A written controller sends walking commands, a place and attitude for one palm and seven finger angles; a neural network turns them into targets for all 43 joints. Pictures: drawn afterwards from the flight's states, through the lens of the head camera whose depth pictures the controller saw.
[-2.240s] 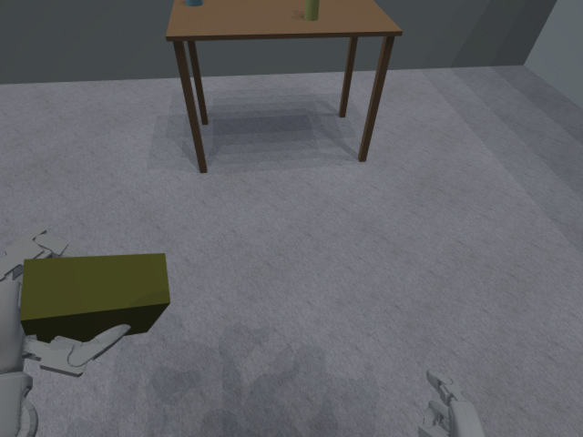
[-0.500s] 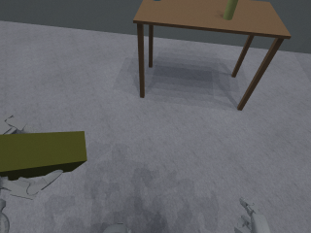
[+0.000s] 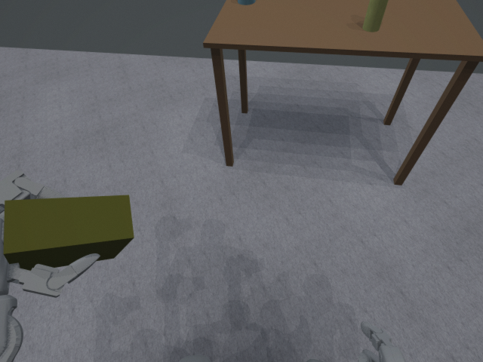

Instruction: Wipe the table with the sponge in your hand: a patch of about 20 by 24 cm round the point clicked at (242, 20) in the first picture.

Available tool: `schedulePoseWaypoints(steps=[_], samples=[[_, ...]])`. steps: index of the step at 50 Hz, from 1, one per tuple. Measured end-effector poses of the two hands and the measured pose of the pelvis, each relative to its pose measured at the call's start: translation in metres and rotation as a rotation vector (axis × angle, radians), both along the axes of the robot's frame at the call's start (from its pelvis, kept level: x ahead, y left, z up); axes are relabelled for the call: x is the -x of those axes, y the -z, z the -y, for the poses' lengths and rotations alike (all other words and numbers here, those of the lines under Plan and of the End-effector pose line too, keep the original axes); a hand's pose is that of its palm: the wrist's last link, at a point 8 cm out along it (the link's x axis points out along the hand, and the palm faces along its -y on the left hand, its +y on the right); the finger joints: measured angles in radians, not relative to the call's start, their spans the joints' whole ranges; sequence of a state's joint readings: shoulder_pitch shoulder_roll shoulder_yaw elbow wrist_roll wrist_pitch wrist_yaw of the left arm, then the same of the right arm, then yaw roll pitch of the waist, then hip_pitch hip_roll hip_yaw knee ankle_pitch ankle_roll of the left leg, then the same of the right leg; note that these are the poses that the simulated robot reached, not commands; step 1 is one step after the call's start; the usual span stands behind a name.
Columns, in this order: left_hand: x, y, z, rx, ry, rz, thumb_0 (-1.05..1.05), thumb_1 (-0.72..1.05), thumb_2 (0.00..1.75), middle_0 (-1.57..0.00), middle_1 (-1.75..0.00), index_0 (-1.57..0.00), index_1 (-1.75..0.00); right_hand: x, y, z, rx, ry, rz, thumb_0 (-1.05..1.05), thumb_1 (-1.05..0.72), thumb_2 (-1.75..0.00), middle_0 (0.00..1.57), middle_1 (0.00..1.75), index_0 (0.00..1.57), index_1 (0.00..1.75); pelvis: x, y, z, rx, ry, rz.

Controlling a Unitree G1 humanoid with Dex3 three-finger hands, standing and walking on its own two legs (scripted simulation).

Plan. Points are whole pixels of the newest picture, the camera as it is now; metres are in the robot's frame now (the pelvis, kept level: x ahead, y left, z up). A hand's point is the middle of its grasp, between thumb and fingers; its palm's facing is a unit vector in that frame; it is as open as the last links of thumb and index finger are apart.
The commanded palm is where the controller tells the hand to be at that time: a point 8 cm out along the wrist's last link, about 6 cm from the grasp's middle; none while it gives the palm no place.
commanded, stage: walk to a spot facing it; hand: left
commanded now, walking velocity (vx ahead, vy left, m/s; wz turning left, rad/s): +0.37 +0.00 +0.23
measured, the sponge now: (87, 233) +0.24 +0.21 +0.16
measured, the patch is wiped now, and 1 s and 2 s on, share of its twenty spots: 0.00 0.00 0.00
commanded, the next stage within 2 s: turn to face it in 1.24 s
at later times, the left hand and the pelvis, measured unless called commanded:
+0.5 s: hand (78, 145) +0.36 +0.26 +0.19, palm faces +0.46 -0.79 -0.40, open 9.7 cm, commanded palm +0.29 +0.29 +0.20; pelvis +0.15 +0.00 +0.02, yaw +4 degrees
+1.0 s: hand (102, 98) +0.46 +0.26 +0.20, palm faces +0.56 -0.69 -0.45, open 9.7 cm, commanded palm +0.40 +0.29 +0.20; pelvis +0.30 -0.02 +0.02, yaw +13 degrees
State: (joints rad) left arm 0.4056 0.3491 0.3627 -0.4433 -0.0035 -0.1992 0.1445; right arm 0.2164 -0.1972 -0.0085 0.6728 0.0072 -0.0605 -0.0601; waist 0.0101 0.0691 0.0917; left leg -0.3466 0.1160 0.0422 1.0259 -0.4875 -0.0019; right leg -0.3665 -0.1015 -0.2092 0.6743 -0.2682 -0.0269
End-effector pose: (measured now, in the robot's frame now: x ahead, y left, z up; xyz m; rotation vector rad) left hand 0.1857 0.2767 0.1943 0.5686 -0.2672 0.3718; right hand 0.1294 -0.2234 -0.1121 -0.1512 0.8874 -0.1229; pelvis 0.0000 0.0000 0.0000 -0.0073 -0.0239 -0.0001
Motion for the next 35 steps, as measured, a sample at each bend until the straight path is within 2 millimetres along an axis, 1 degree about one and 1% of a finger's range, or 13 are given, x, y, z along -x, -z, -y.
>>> schedulePoseWaypoints(steps=[3, 7, 11, 14, 17, 20, 22, 24, 26, 28, 30, 33, 35], samples=[[-0.014, 0.005, 0.01, 0.043, 0.009, -0.028, 0.0, -0.45, 0.98, -0.8, -1.33, -0.8, -1.32, -0.025, -0.009, 0.023, 0.043, 0.002, -0.002, 0.02, -0.9, -0.9, 0.2, 0.3, 0.2, 0.3, -0.014, -0.005, 0.004, -0.008, -0.012, 0.007], [-0.03, -0.007, 0.017, 0.016, 0.046, -0.026, 0.0, -0.45, 0.98, -0.8, -1.33, -0.8, -1.32, -0.059, -0.035, 0.041, 0.099, 0.01, 0.032, 0.02, -0.9, -0.9, 0.2, 0.3, 0.2, 0.3, -0.038, -0.015, 0.008, -0.019, -0.031, -0.009], [-0.045, -0.022, 0.007, -0.013, 0.041, 0.034, 0.0, -0.45, 0.98, -0.8, -1.33, -0.8, -1.32, -0.095, -0.056, 0.042, 0.148, -0.012, 0.071, 0.02, -0.9, -0.9, 0.2, 0.3, 0.19, 0.3, -0.066, -0.019, 0.006, -0.026, -0.045, -0.024], [-0.06, -0.023, -0.009, -0.003, 0.007, 0.094, 0.0, -0.45, 0.98, -0.8, -1.33, -0.8, -1.32, -0.124, -0.06, 0.034, 0.174, -0.026, 0.101, 0.02, -0.9, -0.9, 0.2, 0.3, 0.19, 0.3, -0.09, -0.013, -0.003, -0.019, -0.048, -0.022], [-0.081, -0.013, -0.025, 0.023, -0.024, 0.149, 0.0, -0.45, 0.98, -0.8, -1.33, -0.8, -1.32, -0.152, -0.055, 0.018, 0.165, -0.022, 0.145, 0.01, -0.9, -0.9, 0.2, 0.3, 0.19, 0.3, -0.11, -0.002, -0.011, -0.024, -0.046, -0.007], [-0.107, -0.003, -0.034, 0.057, -0.053, 0.122, 0.0, -0.45, 0.98, -0.8, -1.33, -0.8, -1.32, -0.175, -0.051, -0.007, 0.093, -0.044, 0.156, 0.01, -0.9, -0.9, 0.2, 0.3, 0.19, 0.3, -0.124, -0.005, -0.01, -0.012, -0.065, -0.007], [-0.119, -0.003, -0.031, 0.068, -0.054, 0.094, 0.0, -0.45, 0.98, -0.8, -1.33, -0.8, -1.32, -0.186, -0.051, -0.023, 0.037, -0.065, 0.155, 0.01, -0.9, -0.9, 0.2, 0.3, 0.19, 0.3, -0.134, -0.009, -0.007, -0.004, -0.068, -0.016], [-0.127, -0.008, -0.021, 0.068, -0.038, 0.071, 0.0, -0.45, 0.98, -0.8, -1.33, -0.8, -1.32, -0.195, -0.051, -0.036, -0.01, -0.089, 0.152, 0.01, -0.9, -0.9, 0.2, 0.3, 0.2, 0.3, -0.145, -0.014, -0.003, 0.002, -0.069, -0.025], [-0.132, -0.015, -0.009, 0.054, -0.02, 0.054, 0.0, -0.45, 0.98, -0.8, -1.33, -0.8, -1.32, -0.204, -0.049, -0.045, -0.047, -0.112, 0.143, 0.01, -0.9, -0.9, 0.2, 0.3, 0.2, 0.3, -0.158, -0.018, 0.001, 0.007, -0.073, -0.03], [-0.138, -0.021, 0.001, 0.026, -0.015, 0.039, 0.0, -0.45, 0.98, -0.8, -1.33, -0.8, -1.32, -0.213, -0.044, -0.047, -0.074, -0.131, 0.126, 0.01, -0.9, -0.9, 0.2, 0.3, 0.2, 0.3, -0.171, -0.02, 0.007, 0.01, -0.08, -0.031], [-0.145, -0.025, 0.008, -0.011, -0.032, 0.026, 0.0, -0.45, 0.98, -0.8, -1.33, -0.8, -1.32, -0.224, -0.035, -0.045, -0.094, -0.144, 0.105, 0.01, -0.9, -0.9, 0.2, 0.3, 0.2, 0.3, -0.186, -0.018, 0.016, 0.008, -0.088, -0.026], [-0.159, -0.022, 0.016, -0.068, -0.085, 0.026, 0.0, -0.45, 0.98, -0.8, -1.33, -0.8, -1.32, -0.246, -0.014, -0.03, -0.099, -0.163, 0.079, 0.01, -0.89, -0.9, 0.21, 0.3, 0.2, 0.3, -0.208, -0.004, 0.03, -0.006, -0.116, -0.017], [-0.169, -0.016, 0.016, -0.039, -0.122, 0.022, 0.0, -0.45, 0.98, -0.8, -1.33, -0.8, -1.32, -0.26, -0.004, -0.016, -0.072, -0.183, 0.043, 0.01, -0.9, -0.9, 0.21, 0.3, 0.2, 0.3, -0.218, -0.002, 0.034, -0.007, -0.138, -0.004]])
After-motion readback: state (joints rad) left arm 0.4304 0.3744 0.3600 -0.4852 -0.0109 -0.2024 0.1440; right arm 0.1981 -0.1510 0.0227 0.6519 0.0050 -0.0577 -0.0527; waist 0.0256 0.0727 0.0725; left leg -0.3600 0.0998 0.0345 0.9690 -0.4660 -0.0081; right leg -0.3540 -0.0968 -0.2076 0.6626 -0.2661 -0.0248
